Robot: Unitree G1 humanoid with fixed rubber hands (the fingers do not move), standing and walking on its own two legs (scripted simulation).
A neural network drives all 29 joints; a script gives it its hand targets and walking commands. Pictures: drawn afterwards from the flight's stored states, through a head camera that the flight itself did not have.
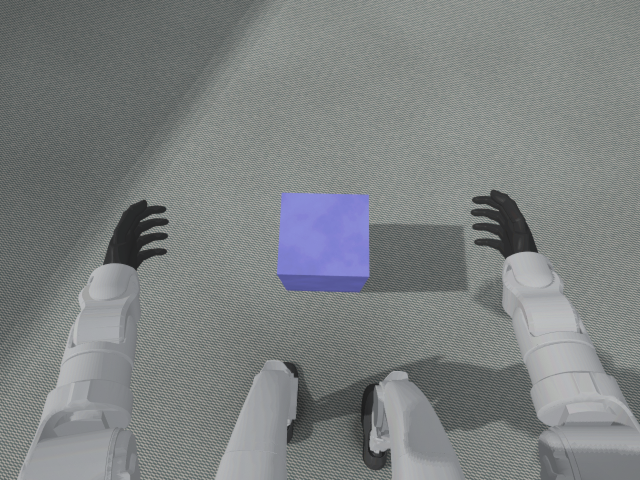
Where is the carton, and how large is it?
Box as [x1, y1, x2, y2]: [277, 193, 368, 291]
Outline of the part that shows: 282,193 277,274 286,289 322,291 359,291 368,277 368,195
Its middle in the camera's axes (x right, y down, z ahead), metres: +0.01 +0.01 +1.02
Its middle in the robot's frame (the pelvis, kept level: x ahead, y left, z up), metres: +0.51 +0.02 -0.58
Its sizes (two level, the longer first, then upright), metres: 0.210 0.200 0.250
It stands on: the floor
